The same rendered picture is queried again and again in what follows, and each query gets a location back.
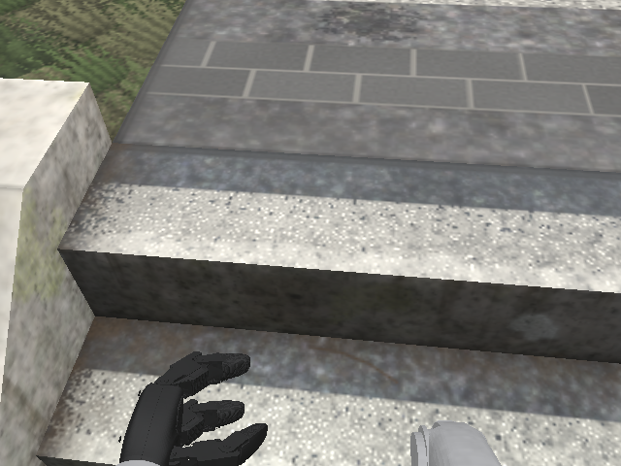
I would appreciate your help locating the robot right thigh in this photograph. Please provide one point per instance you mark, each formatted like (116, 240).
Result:
(450, 444)

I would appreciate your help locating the robot left hand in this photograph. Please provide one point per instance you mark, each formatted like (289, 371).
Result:
(161, 424)

